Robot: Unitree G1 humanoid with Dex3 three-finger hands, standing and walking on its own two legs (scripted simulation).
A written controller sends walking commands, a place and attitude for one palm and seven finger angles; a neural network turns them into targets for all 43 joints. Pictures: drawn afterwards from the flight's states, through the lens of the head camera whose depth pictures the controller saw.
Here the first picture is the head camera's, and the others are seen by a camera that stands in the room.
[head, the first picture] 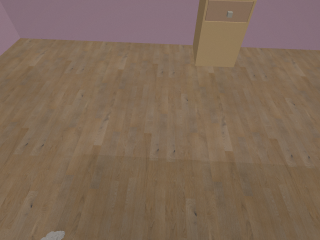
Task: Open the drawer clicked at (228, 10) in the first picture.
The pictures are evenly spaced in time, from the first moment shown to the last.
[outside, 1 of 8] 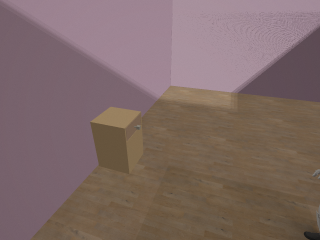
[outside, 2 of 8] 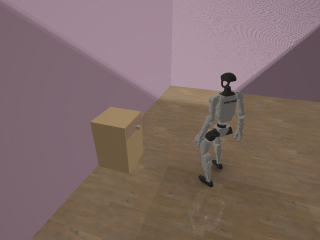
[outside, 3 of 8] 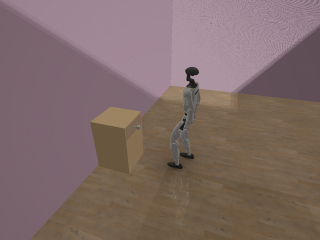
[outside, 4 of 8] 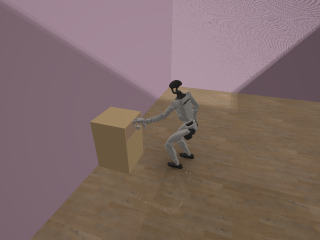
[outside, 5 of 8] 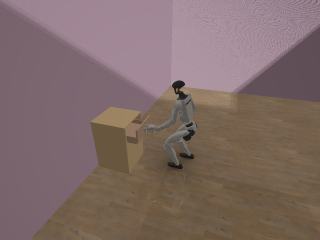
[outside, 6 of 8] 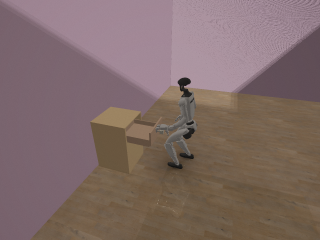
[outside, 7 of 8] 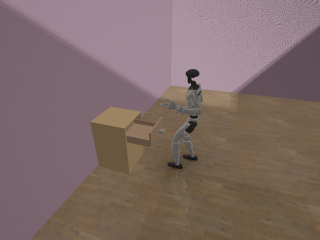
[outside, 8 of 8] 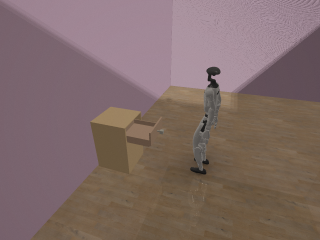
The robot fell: no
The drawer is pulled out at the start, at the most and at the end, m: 0.00 0.30 0.30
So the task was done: yes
